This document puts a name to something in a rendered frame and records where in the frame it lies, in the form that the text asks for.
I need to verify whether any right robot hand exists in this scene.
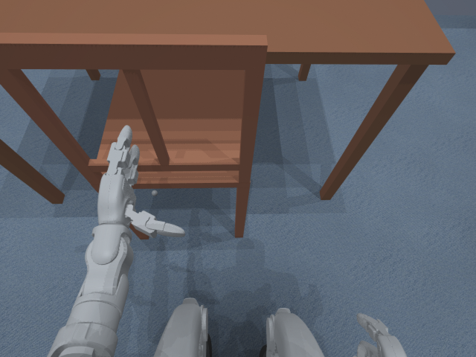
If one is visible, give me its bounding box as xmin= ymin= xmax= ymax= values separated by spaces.
xmin=353 ymin=313 xmax=407 ymax=357

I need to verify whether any right robot thigh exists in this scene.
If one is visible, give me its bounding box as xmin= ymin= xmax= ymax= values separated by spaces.
xmin=266 ymin=312 xmax=324 ymax=357

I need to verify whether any left robot thigh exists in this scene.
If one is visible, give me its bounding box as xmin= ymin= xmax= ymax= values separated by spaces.
xmin=153 ymin=303 xmax=208 ymax=357

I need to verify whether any table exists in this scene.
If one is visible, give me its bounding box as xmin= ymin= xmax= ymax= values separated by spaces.
xmin=0 ymin=0 xmax=456 ymax=204

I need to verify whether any chair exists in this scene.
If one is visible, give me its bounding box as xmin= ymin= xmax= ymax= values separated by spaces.
xmin=0 ymin=33 xmax=268 ymax=239

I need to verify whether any left robot hand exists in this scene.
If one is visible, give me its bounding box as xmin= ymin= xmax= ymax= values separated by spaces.
xmin=97 ymin=125 xmax=185 ymax=238

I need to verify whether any robot thigh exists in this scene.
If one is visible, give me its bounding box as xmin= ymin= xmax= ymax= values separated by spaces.
xmin=153 ymin=303 xmax=208 ymax=357
xmin=266 ymin=312 xmax=324 ymax=357

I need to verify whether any robot left forearm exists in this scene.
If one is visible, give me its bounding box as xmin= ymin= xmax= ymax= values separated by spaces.
xmin=47 ymin=223 xmax=134 ymax=357

